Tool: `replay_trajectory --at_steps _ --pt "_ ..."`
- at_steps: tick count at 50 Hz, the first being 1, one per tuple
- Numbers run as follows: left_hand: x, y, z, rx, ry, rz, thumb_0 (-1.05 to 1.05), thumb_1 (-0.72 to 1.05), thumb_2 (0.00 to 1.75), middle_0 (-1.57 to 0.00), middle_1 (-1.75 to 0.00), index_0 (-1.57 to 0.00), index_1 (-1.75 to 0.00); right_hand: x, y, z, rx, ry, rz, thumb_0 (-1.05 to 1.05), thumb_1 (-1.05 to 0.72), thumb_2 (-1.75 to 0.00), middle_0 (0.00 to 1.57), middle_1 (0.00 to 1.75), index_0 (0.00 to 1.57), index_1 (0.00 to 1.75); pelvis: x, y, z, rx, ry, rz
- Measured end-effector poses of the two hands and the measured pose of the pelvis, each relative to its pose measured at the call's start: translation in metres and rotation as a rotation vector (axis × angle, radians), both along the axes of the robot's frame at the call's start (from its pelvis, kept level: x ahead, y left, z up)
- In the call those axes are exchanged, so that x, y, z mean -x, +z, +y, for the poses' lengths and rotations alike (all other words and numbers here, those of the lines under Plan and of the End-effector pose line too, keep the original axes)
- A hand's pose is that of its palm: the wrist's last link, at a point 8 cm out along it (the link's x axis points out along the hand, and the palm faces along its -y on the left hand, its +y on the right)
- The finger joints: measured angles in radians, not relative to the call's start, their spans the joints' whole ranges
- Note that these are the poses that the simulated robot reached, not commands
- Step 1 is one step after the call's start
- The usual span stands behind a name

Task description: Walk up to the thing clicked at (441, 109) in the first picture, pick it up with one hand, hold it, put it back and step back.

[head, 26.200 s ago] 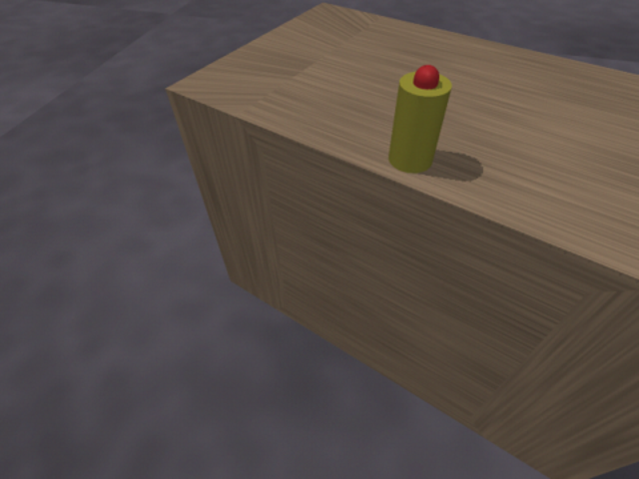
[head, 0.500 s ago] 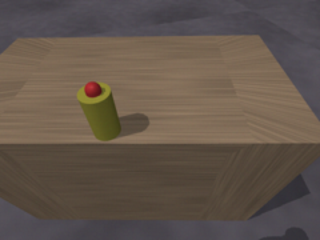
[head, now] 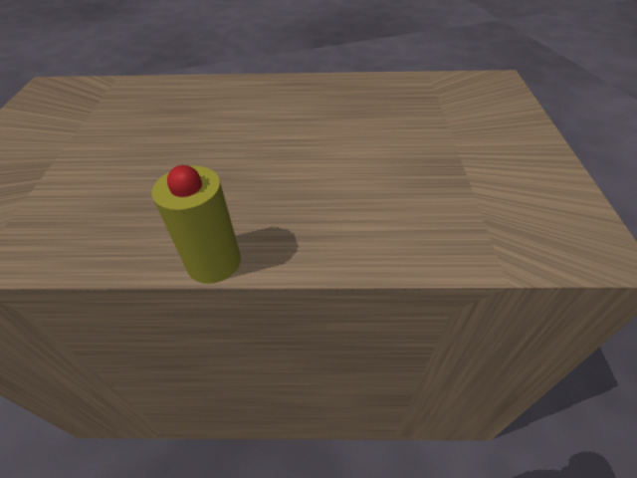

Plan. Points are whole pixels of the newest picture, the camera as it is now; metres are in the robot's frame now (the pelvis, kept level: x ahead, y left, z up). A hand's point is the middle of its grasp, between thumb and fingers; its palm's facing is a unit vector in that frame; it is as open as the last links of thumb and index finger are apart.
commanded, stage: stand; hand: left
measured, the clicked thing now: (198, 221) +0.42 +0.19 +0.11
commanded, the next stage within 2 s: none
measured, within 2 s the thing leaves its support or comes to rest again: neither
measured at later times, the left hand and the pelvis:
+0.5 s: hand out of the picture +0.08 +0.25 -0.16, palm faces -0.02 -0.94 -0.35, open 7.4 cm; pelvis +0.01 +0.00 +0.00, yaw +0 degrees
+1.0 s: hand out of the picture +0.08 +0.25 -0.16, palm faces -0.03 -0.94 -0.35, open 7.4 cm; pelvis +0.01 +0.00 +0.00, yaw +0 degrees
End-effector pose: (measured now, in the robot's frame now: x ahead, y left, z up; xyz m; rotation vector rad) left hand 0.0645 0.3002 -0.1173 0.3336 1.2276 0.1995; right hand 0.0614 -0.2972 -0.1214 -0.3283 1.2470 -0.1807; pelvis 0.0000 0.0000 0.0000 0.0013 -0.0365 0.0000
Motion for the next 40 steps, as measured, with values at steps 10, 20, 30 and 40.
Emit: replay_trajectory --at_steps 10,20,30,40 --pt "-0.001 -0.001 -0.001 0.001 0.007 0.009 0.01 0.67 0.85 -0.21 -0.29 -0.2 -0.3 -0.004 0.0 -0.001 -0.001 0.001 0.008 0.0 -0.9 -0.89 0.2 0.3 0.2 0.3 -0.004 0.0 -0.001 0.0 0.001 0.004" --pt "-0.005 -0.001 -0.002 0.001 0.01 0.008 0.01 0.88 0.89 -0.21 -0.29 -0.2 -0.3 -0.01 0.0 -0.002 0.003 -0.001 -0.001 0.0 -0.9 -0.89 0.2 0.3 0.2 0.3 -0.008 0.0 -0.002 0.001 0.0 0.002" --pt "-0.009 0.0 -0.003 0.002 0.008 0.0 0.01 0.9 0.89 -0.21 -0.3 -0.2 -0.3 -0.015 0.001 -0.003 0.003 0.003 -0.012 0.0 -0.9 -0.89 0.2 0.3 0.2 0.3 -0.009 0.0 -0.003 0.001 0.0 0.002" --pt "-0.009 0.0 -0.004 0.001 0.006 0.002 0.01 0.9 0.89 -0.21 -0.3 -0.2 -0.3 -0.012 0.0 -0.004 0.003 -0.002 -0.004 0.0 -0.9 -0.89 0.2 0.3 0.2 0.3 -0.009 0.0 -0.003 0.001 -0.001 0.003"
